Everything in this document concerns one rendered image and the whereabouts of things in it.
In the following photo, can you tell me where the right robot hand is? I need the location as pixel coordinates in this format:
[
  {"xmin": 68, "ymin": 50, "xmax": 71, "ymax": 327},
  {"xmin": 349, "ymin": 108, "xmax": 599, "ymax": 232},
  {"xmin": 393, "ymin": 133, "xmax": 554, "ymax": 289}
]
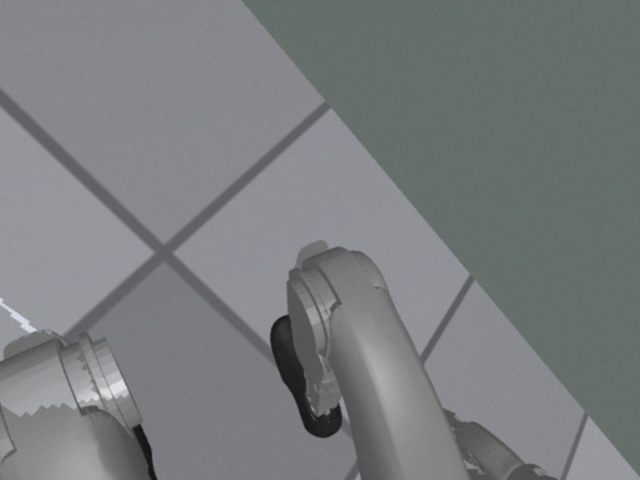
[{"xmin": 443, "ymin": 408, "xmax": 525, "ymax": 480}]

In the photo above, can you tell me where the right robot foot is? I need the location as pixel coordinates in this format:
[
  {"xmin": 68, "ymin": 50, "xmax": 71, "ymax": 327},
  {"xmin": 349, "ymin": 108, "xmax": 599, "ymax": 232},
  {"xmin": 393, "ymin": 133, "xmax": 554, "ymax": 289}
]
[{"xmin": 270, "ymin": 315, "xmax": 342, "ymax": 438}]

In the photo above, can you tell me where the right robot arm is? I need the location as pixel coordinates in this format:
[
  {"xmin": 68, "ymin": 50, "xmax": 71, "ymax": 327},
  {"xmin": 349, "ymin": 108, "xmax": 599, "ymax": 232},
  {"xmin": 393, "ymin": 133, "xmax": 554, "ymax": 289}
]
[{"xmin": 507, "ymin": 464, "xmax": 558, "ymax": 480}]

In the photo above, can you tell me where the left robot foot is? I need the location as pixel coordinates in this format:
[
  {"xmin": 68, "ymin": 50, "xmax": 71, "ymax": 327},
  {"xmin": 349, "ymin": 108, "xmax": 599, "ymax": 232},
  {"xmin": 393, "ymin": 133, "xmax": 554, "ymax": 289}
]
[{"xmin": 132, "ymin": 424, "xmax": 157, "ymax": 480}]

